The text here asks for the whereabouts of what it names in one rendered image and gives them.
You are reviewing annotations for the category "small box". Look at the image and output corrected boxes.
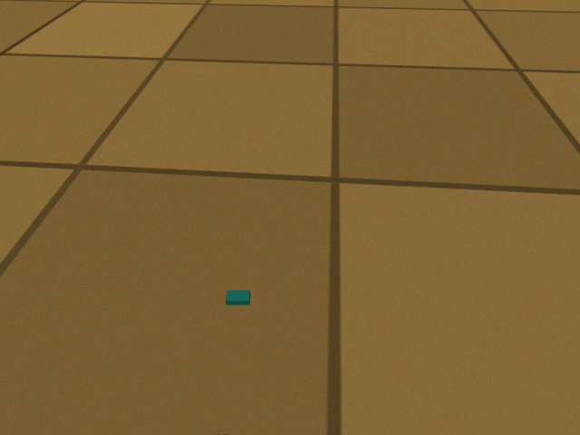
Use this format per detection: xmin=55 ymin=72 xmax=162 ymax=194
xmin=226 ymin=290 xmax=251 ymax=305

